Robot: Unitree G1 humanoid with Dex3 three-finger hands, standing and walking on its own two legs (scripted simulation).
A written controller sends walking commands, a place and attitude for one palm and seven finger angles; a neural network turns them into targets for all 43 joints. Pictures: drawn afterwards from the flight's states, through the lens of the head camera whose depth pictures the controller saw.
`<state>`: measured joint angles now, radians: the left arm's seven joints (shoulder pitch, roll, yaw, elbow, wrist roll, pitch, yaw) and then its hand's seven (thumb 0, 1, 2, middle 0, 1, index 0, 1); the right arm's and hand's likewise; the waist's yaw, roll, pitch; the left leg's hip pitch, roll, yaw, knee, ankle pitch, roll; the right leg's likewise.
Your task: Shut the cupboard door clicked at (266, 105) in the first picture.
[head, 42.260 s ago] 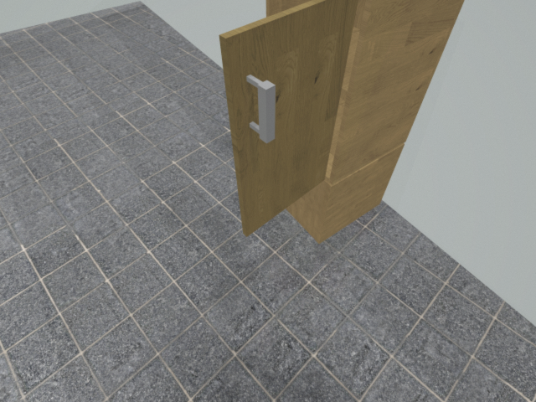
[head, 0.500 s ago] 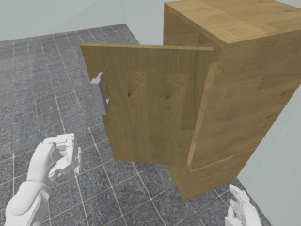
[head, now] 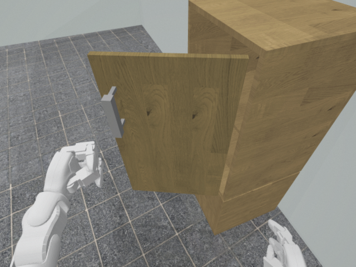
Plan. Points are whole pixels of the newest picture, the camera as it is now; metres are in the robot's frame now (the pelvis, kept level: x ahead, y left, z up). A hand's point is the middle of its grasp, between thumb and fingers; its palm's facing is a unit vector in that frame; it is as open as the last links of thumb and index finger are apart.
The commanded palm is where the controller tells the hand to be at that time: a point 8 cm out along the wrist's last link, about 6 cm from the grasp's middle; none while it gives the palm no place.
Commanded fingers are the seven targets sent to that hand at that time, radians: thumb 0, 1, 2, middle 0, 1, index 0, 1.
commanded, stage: bring the fist close to the handle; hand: left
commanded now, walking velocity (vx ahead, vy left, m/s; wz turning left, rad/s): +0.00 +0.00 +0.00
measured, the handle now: (116, 112) +0.45 +0.20 +0.12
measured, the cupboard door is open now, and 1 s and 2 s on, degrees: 64 64 50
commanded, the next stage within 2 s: push the door shut along its arc in 1.00 s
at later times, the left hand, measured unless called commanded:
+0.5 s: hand (108, 146) +0.33 +0.18 +0.12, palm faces -0.01 -1.00 -0.04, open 3.1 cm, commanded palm +0.31 +0.23 +0.12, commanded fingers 0.00 0.90 0.90 -1.30 -1.50 -1.30 -1.50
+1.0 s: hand (113, 141) +0.35 +0.18 +0.12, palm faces +0.01 -1.00 -0.04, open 3.1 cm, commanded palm +0.33 +0.22 +0.12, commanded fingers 0.00 0.90 0.90 -1.30 -1.50 -1.30 -1.50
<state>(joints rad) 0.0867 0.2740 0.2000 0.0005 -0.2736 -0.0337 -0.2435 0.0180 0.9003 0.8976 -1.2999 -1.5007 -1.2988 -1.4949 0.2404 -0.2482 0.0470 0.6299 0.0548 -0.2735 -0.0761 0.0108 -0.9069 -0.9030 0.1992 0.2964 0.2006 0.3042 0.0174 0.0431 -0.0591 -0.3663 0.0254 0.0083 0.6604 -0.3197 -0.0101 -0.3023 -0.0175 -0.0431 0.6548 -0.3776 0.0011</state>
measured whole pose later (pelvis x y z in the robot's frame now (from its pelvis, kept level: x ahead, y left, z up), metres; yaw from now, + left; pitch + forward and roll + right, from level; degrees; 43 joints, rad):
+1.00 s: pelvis +0.00 +0.00 +0.00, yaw -1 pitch +3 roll +0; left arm -0.22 0.26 0.20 0.32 -0.22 -0.09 -0.17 0.02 0.90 0.90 -1.30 -1.50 -1.30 -1.50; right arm 0.25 -0.26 0.02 0.65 0.06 -0.15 -0.06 0.01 -0.91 -0.90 0.20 0.30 0.20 0.30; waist -0.01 0.04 -0.04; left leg -0.37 0.03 0.03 0.63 -0.31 -0.01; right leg -0.31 -0.01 -0.03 0.62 -0.36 0.00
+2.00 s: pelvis -0.01 +0.01 -0.01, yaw +0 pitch +9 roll -1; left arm -0.86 0.40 0.19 1.07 -0.19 -0.24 -0.36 0.02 0.91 0.91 -1.30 -1.50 -1.29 -1.49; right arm 0.35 -0.28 0.02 0.71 0.05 -0.11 -0.05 0.01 -0.91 -0.90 0.20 0.30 0.20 0.30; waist -0.10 0.03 -0.04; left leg -0.57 0.02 0.01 0.74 -0.32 0.01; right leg -0.51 -0.02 -0.04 0.72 -0.37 0.01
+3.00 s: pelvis -0.01 +0.02 -0.03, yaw -1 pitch +19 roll -3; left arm -1.31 0.53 0.18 1.35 -0.12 -0.18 -0.49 0.01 0.86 0.94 -1.30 -1.50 -1.30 -1.50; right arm 0.38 -0.31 0.01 0.75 -0.01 -0.10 -0.06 0.00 -0.91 -0.90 0.20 0.30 0.20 0.30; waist -0.23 0.03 -0.05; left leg -0.87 0.05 -0.01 0.89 -0.36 0.01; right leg -0.78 0.00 -0.04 0.83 -0.39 0.01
